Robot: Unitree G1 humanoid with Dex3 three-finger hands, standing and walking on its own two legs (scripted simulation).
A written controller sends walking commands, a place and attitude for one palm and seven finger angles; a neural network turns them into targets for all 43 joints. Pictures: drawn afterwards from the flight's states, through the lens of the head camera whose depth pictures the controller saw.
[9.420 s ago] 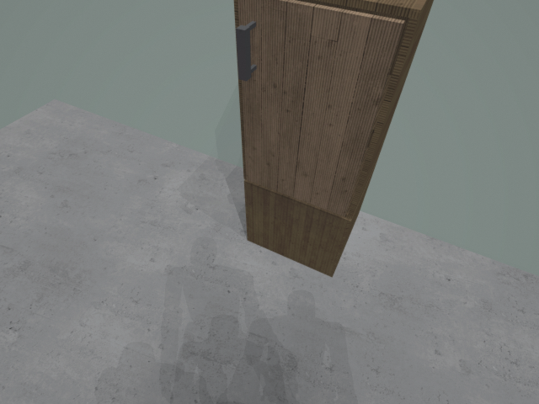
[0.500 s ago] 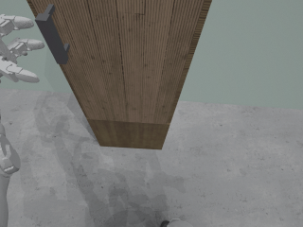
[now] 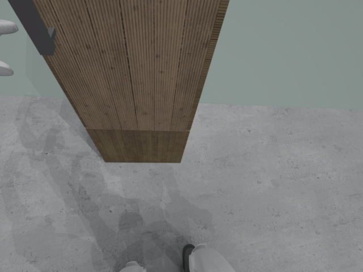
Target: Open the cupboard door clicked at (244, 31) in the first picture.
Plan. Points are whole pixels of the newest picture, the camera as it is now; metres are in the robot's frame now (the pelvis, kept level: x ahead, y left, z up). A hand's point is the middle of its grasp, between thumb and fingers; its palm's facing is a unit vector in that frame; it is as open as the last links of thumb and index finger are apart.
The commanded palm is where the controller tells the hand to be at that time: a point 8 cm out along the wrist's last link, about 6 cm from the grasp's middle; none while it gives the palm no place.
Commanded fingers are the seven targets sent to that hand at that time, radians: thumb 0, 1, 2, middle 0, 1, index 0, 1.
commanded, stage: move the hooked fingers beside the handle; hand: left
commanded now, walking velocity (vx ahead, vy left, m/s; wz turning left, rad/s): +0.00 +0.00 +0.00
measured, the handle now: (36, 15) +0.58 +0.21 +0.16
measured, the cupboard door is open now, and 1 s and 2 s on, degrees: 0 0 0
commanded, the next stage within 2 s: slide the fingers in behind the handle in 0.42 s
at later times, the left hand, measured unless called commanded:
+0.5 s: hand out of the picture +0.51 +0.27 +0.17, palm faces -0.10 -1.00 +0.00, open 14.0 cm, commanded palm +0.50 +0.32 +0.16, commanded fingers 0.00 -0.50 0.30 -0.30 -1.20 -0.30 -1.20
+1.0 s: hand (15, 39) +0.52 +0.24 +0.16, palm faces -0.10 -0.99 -0.01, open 14.0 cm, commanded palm +0.51 +0.29 +0.16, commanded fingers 0.00 -0.50 0.30 -0.30 -1.20 -0.30 -1.20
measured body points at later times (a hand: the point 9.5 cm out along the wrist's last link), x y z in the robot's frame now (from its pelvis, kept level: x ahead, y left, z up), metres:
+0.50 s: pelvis +0.01 +0.01 +0.00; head +0.12 +0.03 +0.44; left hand +0.51 +0.32 +0.17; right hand +0.01 -0.27 -0.10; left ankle -0.04 +0.10 -0.71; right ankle +0.03 -0.13 -0.71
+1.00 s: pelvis +0.01 -0.01 +0.00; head +0.12 +0.01 +0.44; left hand +0.52 +0.29 +0.17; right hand +0.01 -0.28 -0.10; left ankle -0.04 +0.10 -0.71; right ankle +0.03 -0.13 -0.71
